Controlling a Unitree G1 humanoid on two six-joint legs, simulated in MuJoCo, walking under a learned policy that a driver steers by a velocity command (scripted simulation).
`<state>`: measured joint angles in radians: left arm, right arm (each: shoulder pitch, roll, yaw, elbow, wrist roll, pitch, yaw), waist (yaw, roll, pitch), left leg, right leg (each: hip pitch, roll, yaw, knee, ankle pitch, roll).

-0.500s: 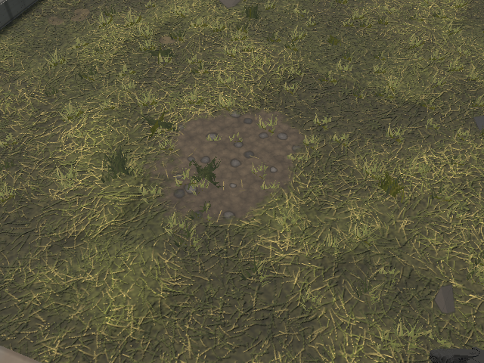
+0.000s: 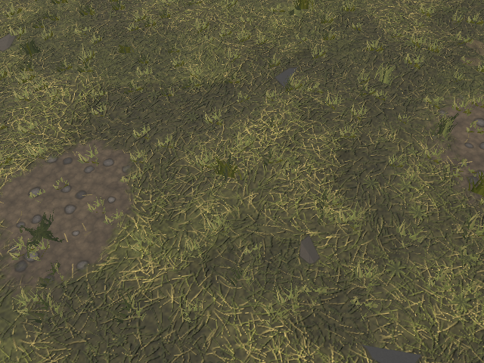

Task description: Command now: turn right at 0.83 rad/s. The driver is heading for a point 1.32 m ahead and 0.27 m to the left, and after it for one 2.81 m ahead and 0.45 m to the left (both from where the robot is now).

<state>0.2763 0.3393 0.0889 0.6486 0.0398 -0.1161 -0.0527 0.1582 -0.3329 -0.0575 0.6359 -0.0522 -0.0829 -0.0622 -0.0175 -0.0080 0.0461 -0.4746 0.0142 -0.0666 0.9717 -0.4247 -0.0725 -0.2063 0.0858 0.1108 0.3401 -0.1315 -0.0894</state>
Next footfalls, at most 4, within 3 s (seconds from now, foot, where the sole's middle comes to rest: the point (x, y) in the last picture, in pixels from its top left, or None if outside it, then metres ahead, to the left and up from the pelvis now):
0.26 left None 0.06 0.18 -0.79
1.42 right None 0.44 0.00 -0.89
2.24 left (167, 284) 0.77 0.29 -0.89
2.68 right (153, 169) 1.27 0.39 -0.89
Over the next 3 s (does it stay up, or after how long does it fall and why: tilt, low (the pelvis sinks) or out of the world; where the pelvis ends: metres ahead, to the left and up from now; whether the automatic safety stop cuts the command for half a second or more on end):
stays up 1.31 0.46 -0.12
